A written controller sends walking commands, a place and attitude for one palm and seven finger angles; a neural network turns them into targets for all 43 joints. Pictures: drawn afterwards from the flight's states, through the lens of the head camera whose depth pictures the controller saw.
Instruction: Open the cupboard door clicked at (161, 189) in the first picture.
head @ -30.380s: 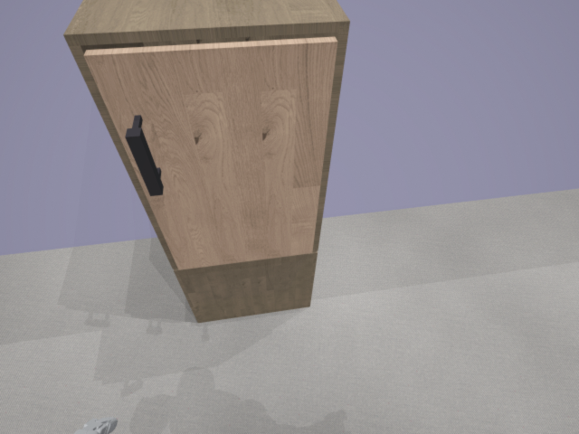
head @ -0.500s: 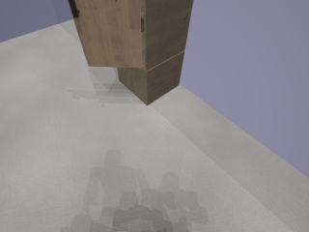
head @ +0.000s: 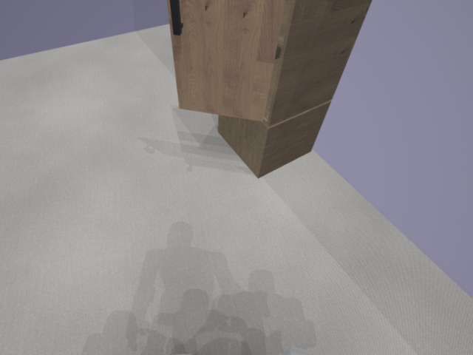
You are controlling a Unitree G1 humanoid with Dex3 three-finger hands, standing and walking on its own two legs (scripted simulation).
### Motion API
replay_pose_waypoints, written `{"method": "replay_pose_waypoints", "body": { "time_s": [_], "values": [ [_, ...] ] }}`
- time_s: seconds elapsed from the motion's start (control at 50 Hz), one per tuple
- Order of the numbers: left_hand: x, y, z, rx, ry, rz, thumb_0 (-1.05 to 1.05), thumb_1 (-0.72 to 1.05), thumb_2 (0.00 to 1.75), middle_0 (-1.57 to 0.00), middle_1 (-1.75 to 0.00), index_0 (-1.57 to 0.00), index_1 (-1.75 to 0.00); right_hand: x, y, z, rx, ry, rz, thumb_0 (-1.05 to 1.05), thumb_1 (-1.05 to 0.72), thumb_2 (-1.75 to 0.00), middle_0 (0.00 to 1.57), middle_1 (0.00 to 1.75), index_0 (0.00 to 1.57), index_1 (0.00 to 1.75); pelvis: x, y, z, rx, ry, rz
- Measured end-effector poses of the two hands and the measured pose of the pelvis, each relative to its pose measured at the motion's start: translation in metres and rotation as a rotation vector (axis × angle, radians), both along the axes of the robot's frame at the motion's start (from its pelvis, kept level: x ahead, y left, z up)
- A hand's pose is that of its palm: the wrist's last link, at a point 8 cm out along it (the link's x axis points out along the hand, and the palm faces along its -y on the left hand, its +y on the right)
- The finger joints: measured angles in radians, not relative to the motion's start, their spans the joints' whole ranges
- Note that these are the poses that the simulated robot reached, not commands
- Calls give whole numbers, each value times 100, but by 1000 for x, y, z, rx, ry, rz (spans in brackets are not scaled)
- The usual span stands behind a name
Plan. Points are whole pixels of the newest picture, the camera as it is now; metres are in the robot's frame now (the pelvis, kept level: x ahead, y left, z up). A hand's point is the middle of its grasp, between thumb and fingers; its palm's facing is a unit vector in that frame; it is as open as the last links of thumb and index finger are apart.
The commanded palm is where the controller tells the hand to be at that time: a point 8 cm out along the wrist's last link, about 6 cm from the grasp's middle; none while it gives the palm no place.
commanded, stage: take the last steps up to it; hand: left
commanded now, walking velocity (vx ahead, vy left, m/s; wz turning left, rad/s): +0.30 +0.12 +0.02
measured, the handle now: (177, 9) +1.04 +0.29 +0.06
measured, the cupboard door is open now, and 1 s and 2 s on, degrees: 47 47 47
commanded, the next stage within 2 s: come to a stop and stand still in 0.92 s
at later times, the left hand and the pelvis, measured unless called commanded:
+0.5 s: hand (145, 294) +0.24 +0.20 -0.15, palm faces +0.09 -0.97 -0.20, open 7.2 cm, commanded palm none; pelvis +0.18 +0.01 +0.01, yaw +2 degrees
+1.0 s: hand (147, 199) +0.46 +0.26 -0.16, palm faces +0.01 -0.98 -0.18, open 7.4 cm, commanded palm none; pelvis +0.37 +0.09 +0.00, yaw -1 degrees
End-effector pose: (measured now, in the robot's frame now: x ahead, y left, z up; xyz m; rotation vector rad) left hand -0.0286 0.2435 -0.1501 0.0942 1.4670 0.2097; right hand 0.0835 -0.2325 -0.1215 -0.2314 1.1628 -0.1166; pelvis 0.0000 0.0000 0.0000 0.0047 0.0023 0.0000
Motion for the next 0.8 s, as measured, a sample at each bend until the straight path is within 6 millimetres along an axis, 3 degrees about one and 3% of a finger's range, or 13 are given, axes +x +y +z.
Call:
{"method": "replay_pose_waypoints", "body": {
  "time_s": [0.12, 0.24, 0.3, 0.34, 0.44, 0.56, 0.66, 0.72, 0.8],
  "values": [
    [112, 11, 21, 18, -209, -56, 1, 91, 90, -19, -29, -20, -30, -25, 9, -3, 15, 140, -65, -1, -94, -89, 20, 30, 20, 30, 37, 12, 11, 5, -2, 6],
    [217, 0, 33, 27, -344, -138, 1, 91, 90, -19, -29, -20, -30, -44, 14, -15, 58, 283, -133, 0, -92, -89, 20, 30, 20, 30, 84, 9, 7, 24, -11, -4],
    [259, -8, 29, 36, -405, -164, 1, 91, 90, -19, -29, -20, -30, -42, 13, -27, 78, 343, -158, 0, -92, -89, 20, 30, 20, 30, 110, 2, -5, 31, -17, 1],
    [271, -11, 28, 35, -421, -154, 1, 91, 90, -20, -29, -20, -30, -32, 12, -29, 82, 370, -159, 0, -91, -89, 20, 30, 20, 30, 123, 2, -6, 10, -28, 16],
    [262, -11, 27, 18, -326, -90, 0, 91, 90, -20, -29, -20, -30, 34, 11, -17, 67, 317, -138, 0, -91, -89, 20, 30, 20, 30, 157, 7, 7, -8, -12, 26],
    [240, 24, 23, 28, -170, -12, -1, 95, 90, -20, -30, -20, -30, 144, 28, -2, 56, 164, -66, 0, -91, -90, 19, 30, 19, 30, 203, 27, 14, -3, 9, 28],
    [231, 57, 3, 2, -32, 38, 0, 93, 90, -20, -29, -20, -30, 236, 57, -6, 24, 28, -1, 0, -91, -90, 19, 30, 19, 30, 249, 63, -2, -25, 5, 18],
    [246, 74, -3, 2, 27, 19, 0, 92, 90, -20, -29, -20, -30, 268, 73, -6, 7, -26, -5, 0, -91, -90, 19, 30, 19, 30, 269, 77, -6, -8, 0, -1],
    [303, 86, 6, 2, -24, -19, 1, 92, 90, -19, -29, -20, -30, 278, 90, -2, 15, -3, -41, -1, -92, -89, 20, 30, 20, 30, 296, 87, 3, -2, 8, -16]
  ]
}}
